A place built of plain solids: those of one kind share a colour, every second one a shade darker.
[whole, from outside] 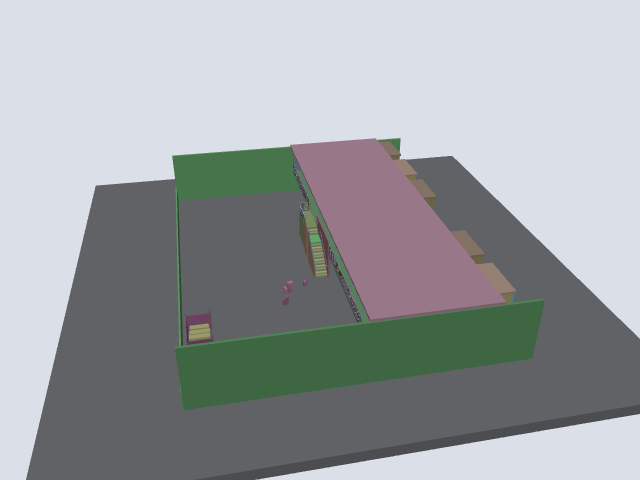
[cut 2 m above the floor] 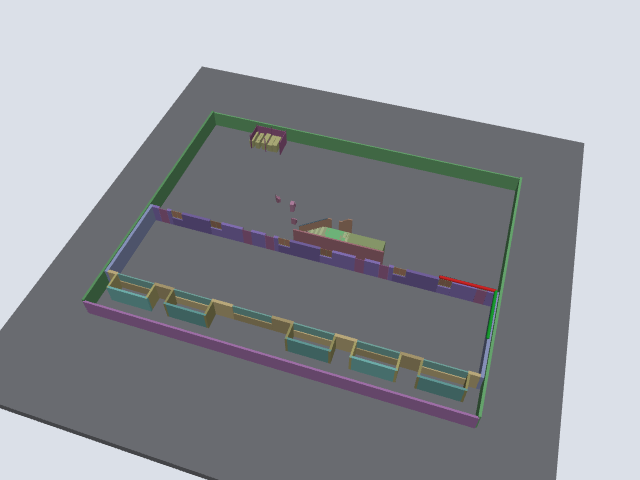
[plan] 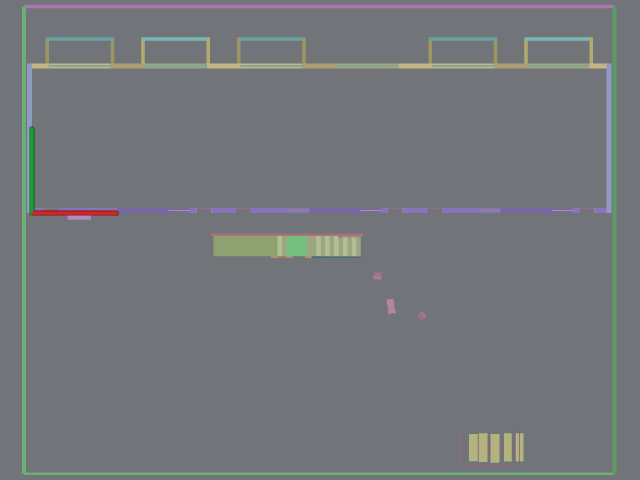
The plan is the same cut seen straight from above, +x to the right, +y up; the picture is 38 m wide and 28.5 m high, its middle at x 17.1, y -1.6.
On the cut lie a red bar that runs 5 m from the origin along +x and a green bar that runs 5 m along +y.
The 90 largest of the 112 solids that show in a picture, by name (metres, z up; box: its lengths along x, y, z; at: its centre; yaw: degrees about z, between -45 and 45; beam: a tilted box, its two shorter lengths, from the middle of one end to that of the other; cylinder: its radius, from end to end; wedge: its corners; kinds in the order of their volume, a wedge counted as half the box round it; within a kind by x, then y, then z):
{
 "roof_1": {"box": [35.11, 10.65, 0.25], "at": [17.05, 3.76, 5.9]},
 "site_fence_1": {"box": [0.24, 27.73, 5.82], "at": [-0.48, -1.61, 2.86]},
 "site_fence_2": {"box": [35.07, 0.15, 1.85], "at": [17.05, -15.47, 0.88]},
 "site_fence_3": {"box": [0.24, 27.73, 5.82], "at": [34.59, -1.61, 2.86]},
 "gable_1": {"box": [0.3, 8.88, 5.82], "at": [-0.15, 4.44, 2.86]},
 "gable_2": {"box": [0.3, 8.88, 5.82], "at": [34.26, 4.44, 2.86]},
 "bay_back_1": {"box": [4.08, 0.21, 5.82], "at": [2.84, 10.33, 2.86]},
 "bay_back_2": {"box": [4.08, 0.21, 5.82], "at": [8.53, 10.33, 2.86]},
 "bay_back_3": {"box": [4.08, 0.21, 5.82], "at": [14.21, 10.33, 2.86]},
 "bay_back_4": {"box": [4.08, 0.21, 5.82], "at": [25.58, 10.33, 2.86]},
 "bay_back_5": {"box": [4.08, 0.21, 5.82], "at": [31.26, 10.33, 2.86]},
 "face_1": {"box": [0.7, 0.3, 2.69], "at": [0.35, 0.15, 1.29]},
 "face_2": {"box": [2.23, 0.3, 2.69], "at": [2.77, 0.15, 1.29]},
 "face_3": {"box": [1.2, 0.3, 1.1], "at": [4.48, 0.15, 0.5]},
 "face_4": {"box": [3.03, 0.3, 2.69], "at": [6.6, 0.15, 1.29]},
 "face_5": {"box": [1.2, 0.3, 1.1], "at": [8.72, 0.15, 0.5]},
 "face_6": {"box": [0.4, 0.3, 2.69], "at": [9.52, 0.15, 1.29]},
 "face_7": {"box": [1.4, 0.3, 2.69], "at": [11.37, 0.15, 1.29]},
 "face_8": {"box": [2.23, 0.3, 2.69], "at": [14.14, 0.15, 1.29]},
 "face_9": {"box": [1.2, 0.3, 1.1], "at": [15.85, 0.15, 0.5]},
 "face_10": {"box": [3.03, 0.3, 2.69], "at": [17.97, 0.15, 1.29]},
 "face_11": {"box": [1.2, 0.3, 1.1], "at": [20.09, 0.15, 0.5]},
 "face_12": {"box": [0.4, 0.3, 2.69], "at": [20.89, 0.15, 1.29]},
 "face_13": {"box": [1.4, 0.3, 2.69], "at": [22.74, 0.15, 1.29]},
 "face_14": {"box": [2.23, 0.3, 2.69], "at": [25.51, 0.15, 1.29]},
 "face_15": {"box": [1.2, 0.3, 1.1], "at": [27.22, 0.15, 0.5]},
 "face_16": {"box": [3.03, 0.3, 2.69], "at": [29.34, 0.15, 1.29]},
 "face_17": {"box": [1.2, 0.3, 1.1], "at": [31.46, 0.15, 0.5]},
 "face_18": {"box": [0.4, 0.3, 2.69], "at": [32.26, 0.15, 1.29]},
 "face_19": {"box": [0.7, 0.3, 2.69], "at": [33.76, 0.15, 1.29]},
 "bay_side_1": {"box": [0.21, 1.56, 5.82], "at": [0.91, 9.66, 2.86]},
 "bay_side_2": {"box": [0.21, 1.56, 5.82], "at": [4.78, 9.66, 2.86]},
 "bay_side_3": {"box": [0.21, 1.56, 5.82], "at": [6.59, 9.66, 2.86]},
 "bay_side_4": {"box": [0.21, 1.56, 5.82], "at": [10.46, 9.66, 2.86]},
 "bay_side_5": {"box": [0.21, 1.56, 5.82], "at": [12.27, 9.66, 2.86]},
 "bay_side_6": {"box": [0.21, 1.56, 5.82], "at": [16.15, 9.66, 2.86]},
 "bay_side_7": {"box": [0.21, 1.56, 5.82], "at": [23.64, 9.66, 2.86]},
 "bay_side_8": {"box": [0.21, 1.56, 5.82], "at": [27.52, 9.66, 2.86]},
 "bay_side_9": {"box": [0.21, 1.56, 5.82], "at": [29.33, 9.66, 2.86]},
 "bay_side_10": {"box": [0.21, 1.56, 5.82], "at": [33.2, 9.66, 2.86]},
 "back_1": {"box": [1.0, 0.3, 2.69], "at": [0.5, 8.73, 1.29]},
 "back_2": {"box": [3.68, 0.3, 1.05], "at": [2.84, 8.73, 0.47]},
 "back_3": {"box": [2.0, 0.3, 2.69], "at": [5.68, 8.73, 1.29]},
 "back_4": {"box": [3.68, 0.3, 1.05], "at": [8.53, 8.73, 0.47]},
 "back_5": {"box": [2.0, 0.3, 2.69], "at": [11.37, 8.73, 1.29]},
 "back_6": {"box": [3.68, 0.3, 1.05], "at": [14.21, 8.73, 0.47]},
 "back_7": {"box": [2.0, 0.3, 2.69], "at": [17.05, 8.73, 1.29]},
 "back_8": {"box": [3.68, 0.3, 1.05], "at": [19.9, 8.73, 0.47]},
 "back_9": {"box": [2.0, 0.3, 2.69], "at": [22.74, 8.73, 1.29]},
 "back_10": {"box": [3.68, 0.3, 1.05], "at": [25.58, 8.73, 0.47]},
 "back_11": {"box": [2.0, 0.3, 2.69], "at": [28.42, 8.73, 1.29]},
 "back_12": {"box": [3.68, 0.3, 1.05], "at": [31.26, 8.73, 0.47]},
 "back_13": {"box": [1.0, 0.3, 2.69], "at": [33.61, 8.73, 1.29]},
 "step_1": {"box": [0.56, 1.2, 2.74], "at": [14.56, -1.97, 1.32]},
 "step_2": {"box": [0.79, 1.2, 2.55], "at": [14.71, -1.97, 1.23]},
 "step_3": {"box": [0.56, 1.2, 2.17], "at": [16.59, -1.97, 1.03]},
 "step_4": {"box": [0.79, 1.2, 1.97], "at": [16.74, -1.97, 0.94]},
 "step_5": {"box": [0.79, 1.2, 1.78], "at": [17.01, -1.97, 0.84]},
 "step_6": {"box": [0.79, 1.2, 1.59], "at": [17.27, -1.97, 0.74]},
 "step_7": {"box": [0.79, 1.2, 1.4], "at": [17.54, -1.97, 0.65]},
 "step_8": {"box": [0.79, 1.2, 1.2], "at": [17.8, -1.97, 0.55]},
 "step_9": {"box": [0.79, 1.2, 1.01], "at": [18.07, -1.97, 0.46]},
 "step_10": {"box": [0.79, 1.2, 0.82], "at": [18.33, -1.97, 0.36]},
 "step_11": {"box": [0.79, 1.2, 0.63], "at": [18.6, -1.97, 0.26]},
 "step_12": {"box": [0.79, 1.2, 0.43], "at": [18.86, -1.97, 0.17]},
 "head_1": {"box": [3.8, 1.2, 2.94], "at": [12.68, -1.97, 1.42]},
 "site_backwall_1": {"box": [35.07, 0.2, 1.85], "at": [17.05, 12.26, 0.88]},
 "deck_1": {"box": [34.11, 1.37, 0.24], "at": [17.05, -0.68, 2.77]},
 "bay_roof_1": {"box": [4.28, 1.71, 0.2], "at": [2.84, 9.69, 5.87]},
 "bay_roof_2": {"box": [4.28, 1.71, 0.2], "at": [8.53, 9.69, 5.87]},
 "bay_roof_3": {"box": [4.28, 1.71, 0.2], "at": [14.21, 9.69, 5.87]},
 "bay_roof_4": {"box": [4.28, 1.71, 0.2], "at": [25.58, 9.69, 5.87]},
 "bay_roof_5": {"box": [4.28, 1.71, 0.2], "at": [31.26, 9.69, 5.87]},
 "floor_1": {"box": [2.03, 1.2, 2.36], "at": [15.6, -1.97, 1.13]},
 "bike_shelter_bike_1": {"box": [0.53, 1.61, 1.03], "at": [26.2, -13.93, 0.47]},
 "bike_shelter_bike_2": {"box": [0.52, 1.71, 0.97], "at": [26.79, -13.93, 0.43]},
 "bike_shelter_bike_3": {"box": [0.54, 1.72, 1.04], "at": [27.49, -13.97, 0.47]},
 "bike_shelter_bike_4": {"box": [0.45, 1.67, 0.96], "at": [28.26, -13.91, 0.43]},
 "bike_shelter_bike_5": {"box": [0.46, 1.67, 1.05], "at": [28.96, -13.91, 0.47]},
 "spine_1": {"box": [9.04, 0.15, 2.71], "at": [15.15, -1.29, 1.3]},
 "glazing_1": {"box": [3.68, 0.12, 1.1], "at": [2.84, 8.73, 1.55]},
 "glazing_2": {"box": [3.68, 0.14, 1.1], "at": [8.53, 8.73, 1.55]},
 "glazing_3": {"box": [3.68, 0.14, 1.1], "at": [14.21, 8.73, 1.55]},
 "glazing_4": {"box": [3.68, 0.12, 1.1], "at": [19.9, 8.73, 1.55]},
 "glazing_5": {"box": [3.68, 0.11, 1.1], "at": [25.58, 8.73, 1.55]},
 "glazing_6": {"box": [3.68, 0.12, 1.1], "at": [31.26, 8.73, 1.55]},
 "deck_guard_stair_1": {"box": [5.45, 0.15, 1.15], "at": [16.95, -1.29, 3.41]},
 "hung_more_letter_boxes_letters_1": {"box": [1.4, 0.39, 1.26], "at": [2.8, -0.2, 1.03]},
 "deck_end_1": {"box": [0.15, 1.37, 2.93], "at": [0.07, -0.68, 4.3]},
 "guard_panel_1": {"wedge": [[16.61, -2.67, -0.05], [16.61, -2.67, 3.21], [16.61, -2.57, -0.05], [16.61, -2.57, 3.21], [19.58, -2.67, -0.05], [19.58, -2.67, 1.05], [19.58, -2.57, -0.05], [19.58, -2.57, 1.05]]}
}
